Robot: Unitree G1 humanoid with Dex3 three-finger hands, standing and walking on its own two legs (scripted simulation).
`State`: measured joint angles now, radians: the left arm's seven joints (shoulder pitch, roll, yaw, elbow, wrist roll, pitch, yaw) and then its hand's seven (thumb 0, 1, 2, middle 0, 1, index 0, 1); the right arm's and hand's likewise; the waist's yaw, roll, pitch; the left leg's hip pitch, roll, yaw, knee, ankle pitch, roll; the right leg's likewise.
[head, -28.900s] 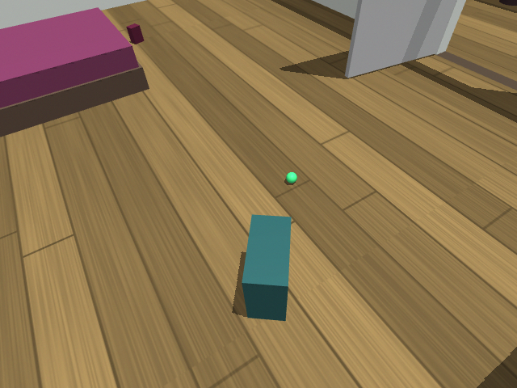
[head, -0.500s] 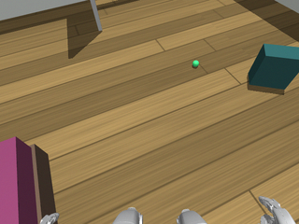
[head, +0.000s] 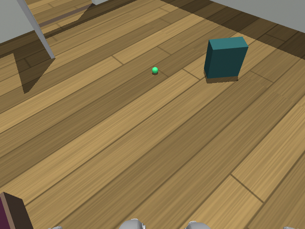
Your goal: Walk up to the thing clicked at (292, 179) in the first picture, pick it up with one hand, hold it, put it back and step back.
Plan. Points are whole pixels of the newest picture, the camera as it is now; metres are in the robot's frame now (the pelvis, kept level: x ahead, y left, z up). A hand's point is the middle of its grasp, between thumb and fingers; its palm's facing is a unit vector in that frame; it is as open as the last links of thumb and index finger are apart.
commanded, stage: walk up
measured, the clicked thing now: (155, 70) +1.53 +0.09 -0.71
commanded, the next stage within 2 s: stand in 1.04 s
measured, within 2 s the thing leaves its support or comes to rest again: neither
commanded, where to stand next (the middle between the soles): +0.08 +0.04 m, yaw -6 degrees
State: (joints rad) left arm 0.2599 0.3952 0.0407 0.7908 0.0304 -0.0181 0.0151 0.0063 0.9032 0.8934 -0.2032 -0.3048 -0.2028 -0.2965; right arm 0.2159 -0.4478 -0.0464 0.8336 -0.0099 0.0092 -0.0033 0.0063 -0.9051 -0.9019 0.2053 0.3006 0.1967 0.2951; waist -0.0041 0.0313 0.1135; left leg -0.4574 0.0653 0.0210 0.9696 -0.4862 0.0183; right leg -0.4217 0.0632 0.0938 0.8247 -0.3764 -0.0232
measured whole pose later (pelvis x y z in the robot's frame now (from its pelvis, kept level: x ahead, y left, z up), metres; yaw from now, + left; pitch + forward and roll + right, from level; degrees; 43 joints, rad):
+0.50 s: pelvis +0.00 +0.01 +0.01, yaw -6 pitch -2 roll +1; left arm 0.20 0.37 0.02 0.98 0.00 -0.02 0.01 0.01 0.90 0.89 -0.20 -0.30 -0.20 -0.30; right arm 0.20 -0.41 -0.02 0.97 -0.01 -0.03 0.01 0.01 -0.90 -0.90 0.21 0.30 0.20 0.30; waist -0.01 0.01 0.07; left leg -0.30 0.04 0.04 0.68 -0.33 -0.01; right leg -0.33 0.03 0.09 0.71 -0.34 -0.01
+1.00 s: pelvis +0.02 +0.01 +0.04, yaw -9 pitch -2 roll +1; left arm 0.06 0.34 0.00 1.13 0.00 -0.02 0.01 0.01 0.91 0.89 -0.20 -0.30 -0.20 -0.30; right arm 0.06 -0.37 -0.01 1.11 0.00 -0.02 0.01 0.00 -0.90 -0.90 0.21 0.30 0.20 0.30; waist -0.01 0.01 0.06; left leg -0.15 0.05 0.10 0.43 -0.24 -0.02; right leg -0.20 0.04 0.14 0.46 -0.23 0.01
